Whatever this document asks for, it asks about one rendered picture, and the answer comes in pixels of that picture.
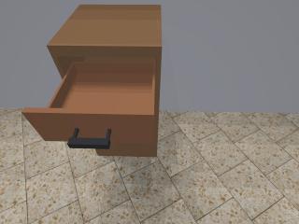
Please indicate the cabinet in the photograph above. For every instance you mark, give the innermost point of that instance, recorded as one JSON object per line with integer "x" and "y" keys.
{"x": 114, "y": 34}

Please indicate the drawer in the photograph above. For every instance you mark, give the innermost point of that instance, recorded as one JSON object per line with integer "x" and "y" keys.
{"x": 96, "y": 96}

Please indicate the handle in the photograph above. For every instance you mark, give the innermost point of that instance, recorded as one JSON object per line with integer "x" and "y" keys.
{"x": 87, "y": 142}

